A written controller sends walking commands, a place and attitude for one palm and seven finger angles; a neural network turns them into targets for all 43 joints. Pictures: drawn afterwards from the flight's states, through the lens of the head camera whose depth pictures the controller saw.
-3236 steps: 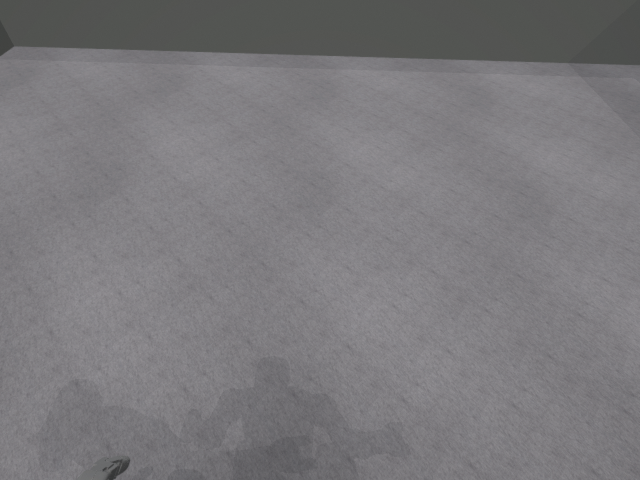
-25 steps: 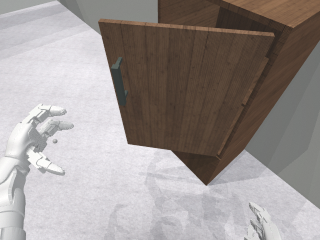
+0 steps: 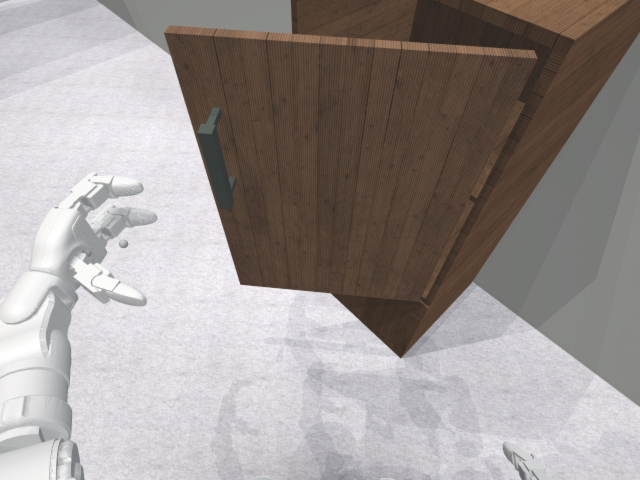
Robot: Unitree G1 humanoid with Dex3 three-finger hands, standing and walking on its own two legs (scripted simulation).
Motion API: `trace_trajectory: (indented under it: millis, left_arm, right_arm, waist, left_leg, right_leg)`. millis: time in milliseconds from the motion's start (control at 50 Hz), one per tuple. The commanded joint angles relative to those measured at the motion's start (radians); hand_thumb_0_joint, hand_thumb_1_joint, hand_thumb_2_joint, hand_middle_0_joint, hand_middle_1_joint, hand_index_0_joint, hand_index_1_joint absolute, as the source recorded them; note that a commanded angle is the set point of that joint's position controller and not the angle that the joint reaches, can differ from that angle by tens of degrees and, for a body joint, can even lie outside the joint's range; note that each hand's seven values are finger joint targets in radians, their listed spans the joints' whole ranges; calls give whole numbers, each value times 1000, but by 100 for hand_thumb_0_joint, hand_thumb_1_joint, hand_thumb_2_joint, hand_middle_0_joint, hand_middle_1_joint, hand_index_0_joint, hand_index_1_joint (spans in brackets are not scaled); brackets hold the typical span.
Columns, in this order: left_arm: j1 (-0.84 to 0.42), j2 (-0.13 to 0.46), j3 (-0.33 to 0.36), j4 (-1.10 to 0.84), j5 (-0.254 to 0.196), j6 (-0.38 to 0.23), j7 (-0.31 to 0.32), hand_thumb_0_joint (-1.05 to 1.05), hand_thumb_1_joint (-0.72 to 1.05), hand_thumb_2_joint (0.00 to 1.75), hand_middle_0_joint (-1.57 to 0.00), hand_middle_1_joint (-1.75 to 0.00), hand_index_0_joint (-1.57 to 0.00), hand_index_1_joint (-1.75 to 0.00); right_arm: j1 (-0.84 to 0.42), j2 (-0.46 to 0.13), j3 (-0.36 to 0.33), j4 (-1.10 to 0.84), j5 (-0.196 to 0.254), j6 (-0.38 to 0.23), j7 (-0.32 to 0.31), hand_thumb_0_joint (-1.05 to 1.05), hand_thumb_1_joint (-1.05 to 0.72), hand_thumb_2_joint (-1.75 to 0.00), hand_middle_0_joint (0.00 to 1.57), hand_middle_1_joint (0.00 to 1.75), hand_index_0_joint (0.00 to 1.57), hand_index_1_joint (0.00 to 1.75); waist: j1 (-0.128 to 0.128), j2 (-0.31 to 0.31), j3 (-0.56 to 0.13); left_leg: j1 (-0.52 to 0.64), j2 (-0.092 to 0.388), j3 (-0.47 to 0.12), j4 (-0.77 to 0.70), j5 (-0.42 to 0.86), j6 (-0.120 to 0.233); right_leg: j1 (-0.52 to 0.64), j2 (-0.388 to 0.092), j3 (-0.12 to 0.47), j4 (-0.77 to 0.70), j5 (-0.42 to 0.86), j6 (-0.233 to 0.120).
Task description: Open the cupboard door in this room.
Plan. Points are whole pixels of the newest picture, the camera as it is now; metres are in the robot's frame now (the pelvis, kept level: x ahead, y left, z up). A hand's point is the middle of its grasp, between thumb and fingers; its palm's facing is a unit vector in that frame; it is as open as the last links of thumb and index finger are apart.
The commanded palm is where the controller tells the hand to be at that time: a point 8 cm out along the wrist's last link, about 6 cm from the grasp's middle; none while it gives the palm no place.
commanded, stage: move the hooked fingers beside the handle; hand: left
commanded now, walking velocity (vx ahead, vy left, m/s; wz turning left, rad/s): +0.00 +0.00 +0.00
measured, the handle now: (221, 161) +0.53 +0.16 +0.08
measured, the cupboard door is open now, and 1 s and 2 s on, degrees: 41 41 41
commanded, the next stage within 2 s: slide the fingers in behind the handle in 1.88 s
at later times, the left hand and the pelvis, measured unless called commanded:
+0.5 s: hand (147, 205) +0.43 +0.24 +0.09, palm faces -0.09 -1.00 +0.00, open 14.0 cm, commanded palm +0.41 +0.29 +0.09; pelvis +0.00 +0.00 -0.01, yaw -1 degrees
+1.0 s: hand (173, 173) +0.49 +0.21 +0.09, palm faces -0.08 -1.00 -0.01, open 14.0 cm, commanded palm +0.46 +0.27 +0.08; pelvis +0.00 +0.00 -0.01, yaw -2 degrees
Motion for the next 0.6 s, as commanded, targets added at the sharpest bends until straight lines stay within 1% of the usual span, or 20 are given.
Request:
trace_trajectory:
  millis: [0, 20, 60, 80, 120, 160, 180, 220, 260, 280, 300, 320, 360, 400, 440, 460, 480, 540, 560, 580]
  left_arm:
    - [-362, 317, 97, -153, -8, -62, 17, 0, -50, 30, -30, -120, -30, -120]
    - [-361, 313, 93, -151, -5, -66, 19, 0, -50, 30, -30, -120, -30, -120]
    - [-383, 338, 107, -148, -2, -81, 24, 0, -50, 30, -30, -120, -30, -120]
    - [-394, 315, 89, -145, 0, -85, 23, 0, -50, 30, -30, -120, -30, -120]
    - [-431, 301, 72, -109, 3, -88, 25, 0, -50, 30, -30, -120, -30, -120]
    - [-434, 330, 96, -56, 6, -88, 23, 0, -50, 30, -30, -120, -30, -120]
    - [-451, 342, 99, -47, 14, -89, 22, 0, -50, 30, -30, -120, -30, -120]
    - [-476, 316, 74, -31, 16, -88, 18, 0, -50, 30, -30, -120, -30, -120]
    - [-503, 310, 56, -45, 21, -94, 14, 0, -50, 30, -30, -120, -30, -120]
    - [-526, 325, 67, -33, 23, -97, 14, 0, -50, 30, -30, -120, -30, -120]
    - [-540, 311, 52, -15, 24, -99, 12, 0, -50, 30, -30, -120, -30, -120]
    - [-572, 332, 68, -22, 24, -106, 16, 0, -50, 30, -30, -120, -30, -120]
    - [-611, 317, 48, -14, 25, -114, 20, 0, -50, 30, -30, -120, -30, -120]
    - [-646, 340, 67, 16, 31, -119, 28, 0, -50, 30, -30, -120, -30, -120]
    - [-626, 338, 72, 49, 38, -120, 35, 0, -50, 30, -30, -120, -30, -120]
    - [-632, 372, 91, 70, 43, -120, 38, 0, -50, 30, -30, -120, -30, -120]
    - [-653, 375, 90, 93, 51, -121, 40, 0, -50, 30, -30, -120, -30, -120]
    - [-694, 369, 70, 111, 71, -125, 47, 0, -50, 30, -30, -120, -30, -120]
    - [-724, 357, 51, 107, 72, -129, 45, 0, -50, 30, -30, -120, -30, -120]
    - [-735, 378, 68, 110, 78, -132, 48, 0, -50, 30, -30, -120, -30, -120]
  right_arm:
    - [32, -151, -67, -118, 2, -30, -4, 0, -90, -90, 20, 30, 20, 30]
    - [35, -150, -66, -120, 1, -26, -1, 0, -90, -90, 20, 30, 20, 30]
    - [41, -151, -67, -118, 0, -17, 2, 0, -90, -90, 20, 30, 20, 30]
    - [43, -147, -65, -124, -1, -13, 6, 0, -90, -90, 20, 30, 20, 30]
    - [47, -149, -67, -118, 0, -5, 9, 0, -90, -90, 20, 30, 20, 30]
    - [60, -157, -68, -112, 0, 8, 9, 0, -90, -90, 20, 30, 20, 30]
    - [65, -157, -68, -111, 0, 13, 10, 0, -90, -90, 20, 30, 20, 30]
    - [70, -156, -71, -112, 1, 20, 13, 0, -90, -90, 20, 30, 20, 30]
    - [79, -154, -71, -111, -3, 28, 15, 0, -90, -90, 20, 30, 20, 30]
    - [85, -157, -71, -105, -3, 33, 16, 0, -90, -90, 20, 30, 20, 30]
    - [87, -157, -72, -102, -2, 37, 17, 0, -90, -90, 20, 30, 20, 30]
    - [93, -161, -75, -97, -3, 41, 16, 0, -90, -90, 20, 30, 20, 30]
    - [98, -159, -73, -94, -5, 48, 17, 0, -90, -90, 20, 30, 20, 30]
    - [107, -160, -74, -82, -6, 55, 18, 0, -90, -90, 20, 30, 20, 30]
    - [115, -161, -73, -82, -10, 62, 20, 0, -90, -90, 20, 30, 20, 30]
    - [122, -166, -73, -81, -10, 68, 20, 0, -90, -90, 20, 30, 20, 30]
    - [126, -163, -71, -74, -9, 74, 22, 0, -90, -90, 20, 30, 20, 30]
    - [130, -163, -71, -76, -12, 86, 27, 0, -90, -90, 20, 30, 20, 30]
    - [137, -163, -71, -76, -12, 90, 28, 0, -90, -90, 20, 30, 20, 30]
    - [145, -166, -70, -73, -15, 94, 31, 0, -90, -90, 20, 30, 20, 30]
  waist:
    - [-1, 40, -313]
    - [1, 47, -338]
    - [3, 62, -341]
    - [-2, 75, -349]
    - [-17, 49, -325]
    - [-18, 26, -304]
    - [-18, 33, -317]
    - [-25, 45, -327]
    - [-29, 87, -351]
    - [-34, 66, -351]
    - [-39, 64, -348]
    - [-42, 56, -359]
    - [-50, 67, -359]
    - [-54, 74, -368]
    - [-46, 59, -391]
    - [-45, 52, -386]
    - [-54, 54, -379]
    - [-58, 90, -374]
    - [-68, 90, -373]
    - [-63, 114, -403]
  left_leg:
    - [169, -10, -50, -100, 322, 0]
    - [175, -11, -46, -95, 341, 0]
    - [178, -7, -45, -86, 363, -2]
    - [185, -7, -44, -87, 375, -3]
    - [168, -5, -44, -85, 346, -1]
    - [141, -3, -40, -79, 342, 2]
    - [137, -4, -41, -79, 352, 2]
    - [147, -4, -39, -74, 352, 1]
    - [175, -2, -40, -63, 396, 0]
    - [172, 0, -45, -61, 398, 0]
    - [166, -1, -43, -59, 382, 0]
    - [168, 1, -49, -55, 385, 0]
    - [176, 3, -52, -52, 398, 0]
    - [176, 2, -54, -48, 384, -2]
    - [173, 2, -58, -46, 394, -3]
    - [151, 3, -53, -41, 393, 0]
    - [146, 2, -51, -40, 388, 1]
    - [141, 3, -55, -36, 372, -1]
    - [152, 5, -58, -30, 398, 0]
    - [164, 6, -58, -26, 401, -2]
  right_leg:
    - [119, 25, 26, -64, 291, -26]
    - [128, 25, 29, -60, 309, -26]
    - [130, 27, 30, -53, 325, -29]
    - [125, 30, 29, -51, 333, -27]
    - [102, 32, 28, -55, 316, -24]
    - [101, 32, 30, -54, 320, -26]
    - [110, 32, 31, -49, 333, -25]
    - [91, 32, 29, -47, 330, -24]
    - [78, 32, 29, -38, 345, -29]
    - [74, 36, 28, -40, 347, -26]
    - [66, 36, 29, -41, 337, -25]
    - [61, 36, 27, -36, 337, -25]
    - [47, 37, 24, -32, 334, -28]
    - [37, 38, 25, -31, 325, -25]
    - [43, 38, 23, -24, 326, -26]
    - [51, 38, 27, -20, 334, -27]
    - [45, 40, 28, -22, 334, -24]
    - [13, 39, 26, -15, 308, -25]
    - [1, 42, 23, -10, 316, -28]
    - [1, 44, 27, -9, 315, -26]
